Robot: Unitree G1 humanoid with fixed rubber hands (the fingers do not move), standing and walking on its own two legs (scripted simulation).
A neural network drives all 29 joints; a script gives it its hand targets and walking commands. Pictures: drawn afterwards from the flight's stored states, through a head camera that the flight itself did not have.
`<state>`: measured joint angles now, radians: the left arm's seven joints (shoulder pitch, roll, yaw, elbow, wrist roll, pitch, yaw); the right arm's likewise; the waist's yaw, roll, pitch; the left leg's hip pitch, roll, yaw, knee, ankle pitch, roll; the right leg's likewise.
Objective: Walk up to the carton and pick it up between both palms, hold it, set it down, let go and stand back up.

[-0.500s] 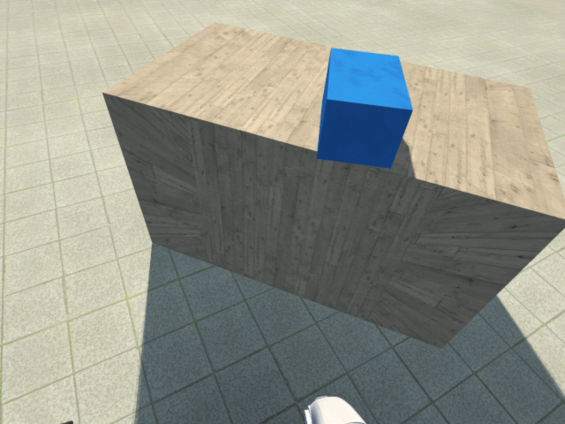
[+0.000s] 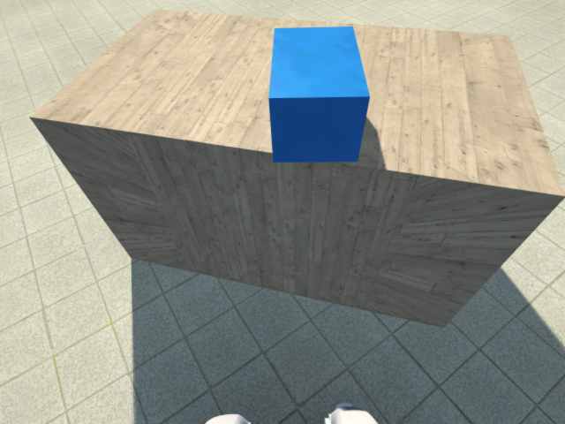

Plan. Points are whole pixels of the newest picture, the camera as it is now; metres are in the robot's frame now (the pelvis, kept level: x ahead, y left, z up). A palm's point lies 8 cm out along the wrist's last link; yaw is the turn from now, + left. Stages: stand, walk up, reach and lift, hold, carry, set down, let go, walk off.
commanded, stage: walk up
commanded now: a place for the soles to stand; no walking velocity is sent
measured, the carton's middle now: (314, 92) +0.76 -0.05 +0.04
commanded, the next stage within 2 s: none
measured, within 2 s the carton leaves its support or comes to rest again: neither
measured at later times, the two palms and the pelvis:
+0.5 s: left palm out of the picture +0.13 +0.38 -0.08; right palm out of the picture +0.14 -0.26 -0.07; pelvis +0.07 +0.06 +0.01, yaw -2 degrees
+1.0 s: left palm (57, 382) +0.19 +0.34 -0.07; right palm (489, 397) +0.20 -0.30 -0.13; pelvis +0.15 +0.02 -0.01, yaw -5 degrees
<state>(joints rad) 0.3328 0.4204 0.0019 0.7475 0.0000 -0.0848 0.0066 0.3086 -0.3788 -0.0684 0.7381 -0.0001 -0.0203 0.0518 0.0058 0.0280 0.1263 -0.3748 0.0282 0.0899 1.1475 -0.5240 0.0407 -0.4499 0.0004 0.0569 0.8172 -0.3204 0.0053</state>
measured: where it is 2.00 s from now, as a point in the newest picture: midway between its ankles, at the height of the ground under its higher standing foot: outside the picture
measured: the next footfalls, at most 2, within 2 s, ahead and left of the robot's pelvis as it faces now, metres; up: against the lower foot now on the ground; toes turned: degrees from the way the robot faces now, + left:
left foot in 0.24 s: +0.14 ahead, +0.14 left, +0.00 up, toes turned +4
right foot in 0.74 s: +0.24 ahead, -0.13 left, +0.00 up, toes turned -4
